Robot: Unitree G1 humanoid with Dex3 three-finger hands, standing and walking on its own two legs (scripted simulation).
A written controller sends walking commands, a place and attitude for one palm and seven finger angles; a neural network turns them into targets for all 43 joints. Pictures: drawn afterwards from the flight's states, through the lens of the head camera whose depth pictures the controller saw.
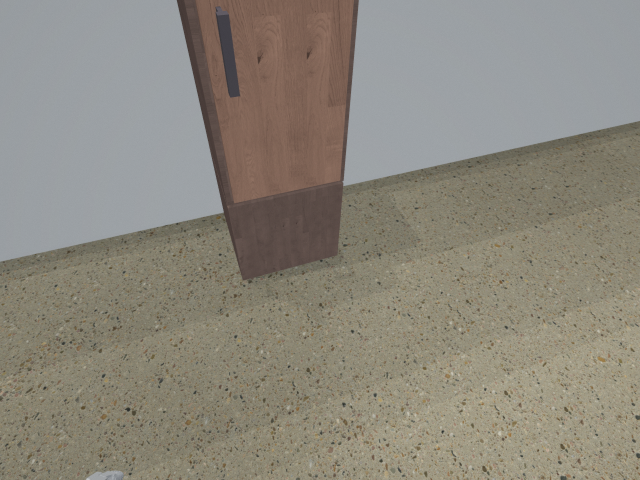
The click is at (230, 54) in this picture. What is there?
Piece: cupboard door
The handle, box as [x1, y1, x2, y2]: [216, 6, 239, 97]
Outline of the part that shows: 219,6 216,7 216,18 228,92 230,97 239,95 229,19 227,12 223,11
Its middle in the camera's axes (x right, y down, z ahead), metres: -0.21 -0.42 +0.86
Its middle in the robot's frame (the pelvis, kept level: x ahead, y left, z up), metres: +0.93 +0.27 +0.12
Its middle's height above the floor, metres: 0.89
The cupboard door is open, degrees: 0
